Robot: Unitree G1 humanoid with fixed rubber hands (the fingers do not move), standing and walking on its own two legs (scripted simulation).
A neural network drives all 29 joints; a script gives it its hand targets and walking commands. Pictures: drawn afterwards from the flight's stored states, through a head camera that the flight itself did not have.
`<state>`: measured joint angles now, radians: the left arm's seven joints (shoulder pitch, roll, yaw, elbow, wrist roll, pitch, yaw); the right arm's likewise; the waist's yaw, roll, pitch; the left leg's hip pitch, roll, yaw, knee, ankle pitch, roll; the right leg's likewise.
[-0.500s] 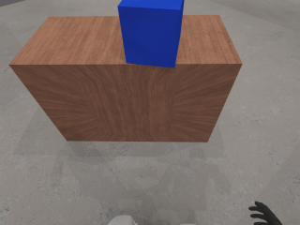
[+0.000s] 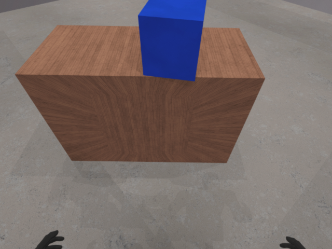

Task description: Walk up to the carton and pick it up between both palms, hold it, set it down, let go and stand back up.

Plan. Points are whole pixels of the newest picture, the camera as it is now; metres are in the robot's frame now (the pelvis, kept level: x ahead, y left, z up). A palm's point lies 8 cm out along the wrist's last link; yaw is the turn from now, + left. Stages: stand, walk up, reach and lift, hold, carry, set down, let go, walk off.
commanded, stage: walk up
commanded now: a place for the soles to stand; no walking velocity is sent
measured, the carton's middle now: (174, 35) +0.91 -0.01 +0.07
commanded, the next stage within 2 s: none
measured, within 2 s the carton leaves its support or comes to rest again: neither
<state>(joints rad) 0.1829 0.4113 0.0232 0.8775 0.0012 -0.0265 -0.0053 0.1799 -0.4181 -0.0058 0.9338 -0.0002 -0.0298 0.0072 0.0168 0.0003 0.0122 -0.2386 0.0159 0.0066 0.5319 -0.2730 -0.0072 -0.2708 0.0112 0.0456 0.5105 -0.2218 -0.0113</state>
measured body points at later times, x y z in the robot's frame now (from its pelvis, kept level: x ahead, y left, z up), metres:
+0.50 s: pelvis +0.02 +0.00 +0.01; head +0.03 +0.00 +0.46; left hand +0.12 +0.32 -0.10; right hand +0.13 -0.32 -0.10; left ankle +0.01 +0.12 -0.73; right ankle +0.04 -0.13 -0.73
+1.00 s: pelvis +0.03 -0.02 +0.01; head +0.03 -0.02 +0.46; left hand +0.12 +0.31 -0.09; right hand +0.12 -0.35 -0.10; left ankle +0.01 +0.12 -0.73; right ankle +0.05 -0.13 -0.72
